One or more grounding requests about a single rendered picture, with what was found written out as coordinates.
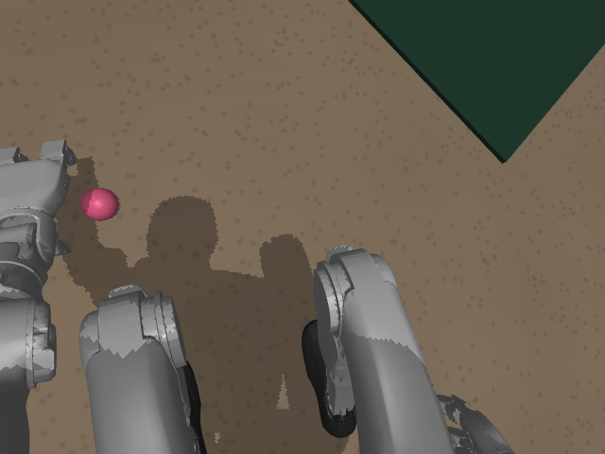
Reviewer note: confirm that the left robot hand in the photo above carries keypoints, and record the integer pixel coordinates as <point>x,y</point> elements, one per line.
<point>38,184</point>

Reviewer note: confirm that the left robot arm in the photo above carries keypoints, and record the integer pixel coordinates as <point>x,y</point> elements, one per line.
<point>28,340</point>

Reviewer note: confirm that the left robot foot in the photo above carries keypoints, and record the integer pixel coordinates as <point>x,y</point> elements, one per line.
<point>195,406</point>

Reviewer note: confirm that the right robot foot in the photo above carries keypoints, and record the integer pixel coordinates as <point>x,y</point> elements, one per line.
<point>336,425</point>

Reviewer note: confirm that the ball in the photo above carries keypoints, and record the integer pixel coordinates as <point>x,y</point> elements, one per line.
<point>99,204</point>

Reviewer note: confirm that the right robot hand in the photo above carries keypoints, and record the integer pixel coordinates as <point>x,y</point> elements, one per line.
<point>478,434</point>

